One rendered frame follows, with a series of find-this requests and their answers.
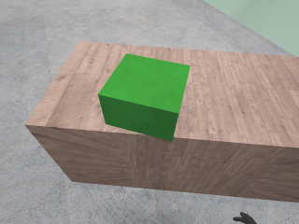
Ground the carton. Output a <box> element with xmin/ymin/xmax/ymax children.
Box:
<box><xmin>98</xmin><ymin>53</ymin><xmax>191</xmax><ymax>142</ymax></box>

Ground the pedestal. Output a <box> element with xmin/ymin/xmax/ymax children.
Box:
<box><xmin>24</xmin><ymin>41</ymin><xmax>299</xmax><ymax>203</ymax></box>

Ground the right robot hand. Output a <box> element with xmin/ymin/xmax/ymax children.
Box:
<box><xmin>233</xmin><ymin>212</ymin><xmax>257</xmax><ymax>224</ymax></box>

